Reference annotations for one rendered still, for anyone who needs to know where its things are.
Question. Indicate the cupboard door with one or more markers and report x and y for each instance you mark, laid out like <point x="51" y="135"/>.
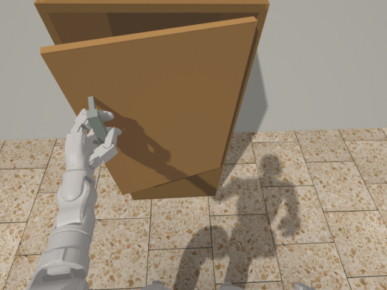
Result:
<point x="172" y="92"/>

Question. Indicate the left robot upper arm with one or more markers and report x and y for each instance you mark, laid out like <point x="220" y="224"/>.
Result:
<point x="67" y="284"/>

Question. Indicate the left robot hand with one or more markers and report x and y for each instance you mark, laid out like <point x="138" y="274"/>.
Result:
<point x="79" y="146"/>

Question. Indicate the left robot shin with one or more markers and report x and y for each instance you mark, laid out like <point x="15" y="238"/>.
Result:
<point x="156" y="282"/>

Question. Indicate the handle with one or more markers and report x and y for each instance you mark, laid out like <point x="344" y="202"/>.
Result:
<point x="95" y="121"/>

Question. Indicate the robot shin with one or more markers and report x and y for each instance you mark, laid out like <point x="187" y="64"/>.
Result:
<point x="225" y="284"/>
<point x="156" y="282"/>

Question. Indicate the right robot shin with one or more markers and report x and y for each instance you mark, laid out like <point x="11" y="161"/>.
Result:
<point x="225" y="284"/>

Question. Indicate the robot left forearm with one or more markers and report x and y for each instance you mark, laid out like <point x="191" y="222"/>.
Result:
<point x="66" y="256"/>

